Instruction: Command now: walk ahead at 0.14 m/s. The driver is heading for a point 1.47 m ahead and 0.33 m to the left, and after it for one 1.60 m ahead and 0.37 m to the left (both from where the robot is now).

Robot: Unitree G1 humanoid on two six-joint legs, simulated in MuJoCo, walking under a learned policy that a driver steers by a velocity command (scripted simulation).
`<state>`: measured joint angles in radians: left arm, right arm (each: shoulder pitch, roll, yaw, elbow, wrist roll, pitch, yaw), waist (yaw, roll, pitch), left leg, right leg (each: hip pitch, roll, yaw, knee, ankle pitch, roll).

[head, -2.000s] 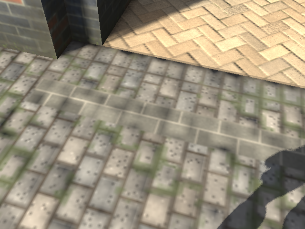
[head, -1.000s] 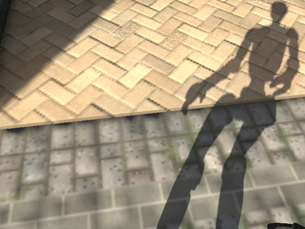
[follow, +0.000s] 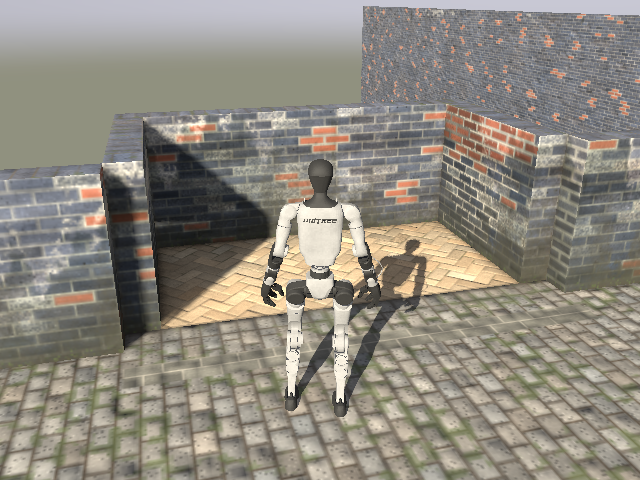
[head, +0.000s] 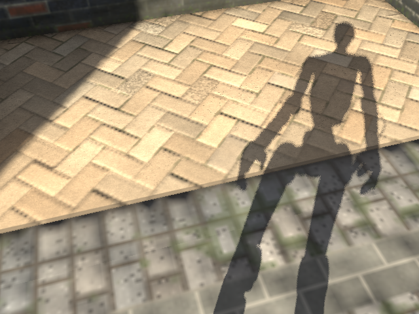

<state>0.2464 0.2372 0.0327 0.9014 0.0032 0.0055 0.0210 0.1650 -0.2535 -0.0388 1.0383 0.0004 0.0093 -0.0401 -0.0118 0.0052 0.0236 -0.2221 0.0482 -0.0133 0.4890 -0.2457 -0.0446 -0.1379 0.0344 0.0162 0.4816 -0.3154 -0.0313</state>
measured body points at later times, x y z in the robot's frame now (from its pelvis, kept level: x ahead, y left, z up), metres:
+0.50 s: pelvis +0.15 +0.07 +0.01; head +0.16 +0.09 +0.46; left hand +0.31 +0.33 -0.11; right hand +0.10 -0.18 -0.13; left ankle +0.06 +0.15 -0.74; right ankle +0.28 -0.10 -0.67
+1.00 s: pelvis +0.45 +0.02 +0.01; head +0.46 +0.02 +0.46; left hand +0.46 +0.29 -0.13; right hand +0.58 -0.25 -0.11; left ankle +0.55 +0.20 -0.67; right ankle +0.44 -0.06 -0.74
